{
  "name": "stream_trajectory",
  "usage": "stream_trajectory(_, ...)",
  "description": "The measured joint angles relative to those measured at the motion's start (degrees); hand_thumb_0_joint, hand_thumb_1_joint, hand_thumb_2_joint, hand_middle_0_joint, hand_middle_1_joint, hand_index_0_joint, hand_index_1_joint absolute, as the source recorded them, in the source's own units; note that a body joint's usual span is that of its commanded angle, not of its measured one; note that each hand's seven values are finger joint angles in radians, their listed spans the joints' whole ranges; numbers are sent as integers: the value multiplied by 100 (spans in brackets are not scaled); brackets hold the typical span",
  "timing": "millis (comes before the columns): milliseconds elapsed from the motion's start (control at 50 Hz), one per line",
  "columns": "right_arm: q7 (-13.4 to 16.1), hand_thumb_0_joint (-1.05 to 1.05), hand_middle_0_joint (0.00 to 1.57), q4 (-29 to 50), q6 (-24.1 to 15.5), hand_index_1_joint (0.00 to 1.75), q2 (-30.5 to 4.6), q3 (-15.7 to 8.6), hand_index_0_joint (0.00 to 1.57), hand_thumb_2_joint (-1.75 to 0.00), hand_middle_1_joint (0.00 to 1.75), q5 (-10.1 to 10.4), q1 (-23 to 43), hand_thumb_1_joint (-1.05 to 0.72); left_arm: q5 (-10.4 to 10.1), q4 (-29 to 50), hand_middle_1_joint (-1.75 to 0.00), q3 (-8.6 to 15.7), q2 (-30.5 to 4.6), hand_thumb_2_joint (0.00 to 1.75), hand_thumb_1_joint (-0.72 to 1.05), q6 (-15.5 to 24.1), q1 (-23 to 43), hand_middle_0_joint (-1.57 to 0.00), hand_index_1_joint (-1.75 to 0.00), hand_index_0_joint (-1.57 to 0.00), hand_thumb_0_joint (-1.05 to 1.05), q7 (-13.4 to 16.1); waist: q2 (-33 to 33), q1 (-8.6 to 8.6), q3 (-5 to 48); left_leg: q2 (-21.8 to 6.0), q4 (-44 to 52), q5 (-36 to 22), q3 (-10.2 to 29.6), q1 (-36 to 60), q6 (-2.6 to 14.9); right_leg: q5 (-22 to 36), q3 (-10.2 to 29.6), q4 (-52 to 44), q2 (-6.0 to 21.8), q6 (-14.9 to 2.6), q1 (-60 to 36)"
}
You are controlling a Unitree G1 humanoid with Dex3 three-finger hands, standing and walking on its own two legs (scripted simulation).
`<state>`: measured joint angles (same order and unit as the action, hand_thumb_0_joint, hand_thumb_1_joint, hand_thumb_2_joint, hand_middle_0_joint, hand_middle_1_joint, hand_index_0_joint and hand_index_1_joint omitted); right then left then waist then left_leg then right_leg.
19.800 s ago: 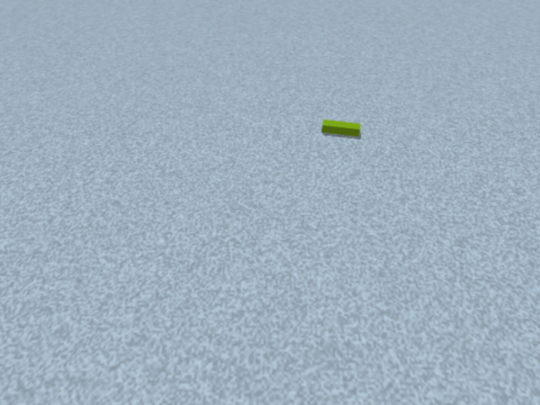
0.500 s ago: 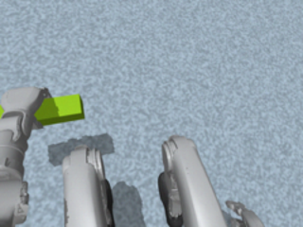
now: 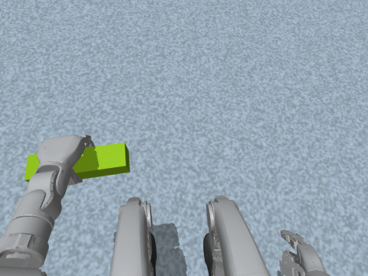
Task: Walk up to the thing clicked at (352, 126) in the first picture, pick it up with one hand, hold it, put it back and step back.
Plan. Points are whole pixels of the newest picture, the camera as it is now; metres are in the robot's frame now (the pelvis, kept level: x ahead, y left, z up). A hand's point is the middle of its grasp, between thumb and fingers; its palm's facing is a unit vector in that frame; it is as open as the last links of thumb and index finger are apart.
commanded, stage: lift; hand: left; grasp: from above
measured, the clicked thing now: (81, 164) +0.39 +0.26 -0.12
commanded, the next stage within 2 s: hold in 0.82 s
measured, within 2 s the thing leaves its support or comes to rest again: neither
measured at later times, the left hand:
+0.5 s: hand (36, 146) +0.36 +0.26 +0.08, palm faces -0.45 -0.07 -0.89, open 9.3 cm
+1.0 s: hand (23, 112) +0.38 +0.24 +0.15, palm faces -0.44 -0.08 -0.90, open 9.4 cm
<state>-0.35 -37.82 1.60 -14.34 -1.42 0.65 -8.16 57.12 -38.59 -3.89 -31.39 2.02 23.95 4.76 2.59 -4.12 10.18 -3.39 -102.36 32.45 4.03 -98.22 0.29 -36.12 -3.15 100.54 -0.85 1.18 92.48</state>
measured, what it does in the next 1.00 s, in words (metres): rises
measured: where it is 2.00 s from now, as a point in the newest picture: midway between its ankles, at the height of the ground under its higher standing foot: (182, 274)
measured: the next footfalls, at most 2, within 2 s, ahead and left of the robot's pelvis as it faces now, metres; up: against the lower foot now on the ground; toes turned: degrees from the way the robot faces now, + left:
none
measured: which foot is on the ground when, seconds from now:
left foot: down 0.00-1.00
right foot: down 0.00-1.00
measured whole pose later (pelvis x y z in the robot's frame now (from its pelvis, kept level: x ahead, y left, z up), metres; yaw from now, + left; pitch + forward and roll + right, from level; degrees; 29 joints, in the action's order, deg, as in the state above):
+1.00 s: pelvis +0.07 +0.01 +0.22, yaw +2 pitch +8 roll -1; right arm 2.3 -41.6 0.3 -14.3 -2.7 1.9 -14.6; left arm 57.7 -47.7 -11.1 -21.8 -0.3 17.9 8.0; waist 2.0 -2.6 4.3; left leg -2.1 -44.4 19.1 -2.1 -33.8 0.5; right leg -21.0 0.9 43.1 0.5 1.6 30.6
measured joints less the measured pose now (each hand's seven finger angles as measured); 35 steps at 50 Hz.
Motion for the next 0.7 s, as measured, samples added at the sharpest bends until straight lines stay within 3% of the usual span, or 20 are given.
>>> stream_trajectory(120,174,0,20,-71,-4,30,36,37,20,-90,30,85,-90,-91,-37,156,-57,-167,181,49,10,-140,-374,-71,-53,-73,0,-10,9,18,-22,1,983,-144,-109,1199,9,192,63,-995,14,14,-1160)
stream_trajectory(280,322,0,20,-209,-153,30,69,28,20,-90,30,136,-318,-91,26,-237,-60,-360,350,50,10,-151,-527,-70,-56,-72,0,25,-5,46,-65,6,2235,-380,-239,2677,20,489,140,-2270,26,26,-2595)
stream_trajectory(520,303,0,20,-387,-281,30,36,-30,20,-91,30,103,-602,-90,183,-923,-62,-586,736,52,9,-144,-466,-69,-58,-70,0,348,-35,76,-259,36,3754,-747,-408,4377,32,918,255,-3800,56,45,-4238)
stream_trajectory(700,261,0,20,-383,-230,30,38,-61,20,-91,30,96,-692,-90,105,-1013,-61,-605,871,54,8,-247,-474,-69,-58,-71,0,405,-53,66,-450,77,4730,-1048,-523,5342,31,1226,339,-4730,93,49,-5143)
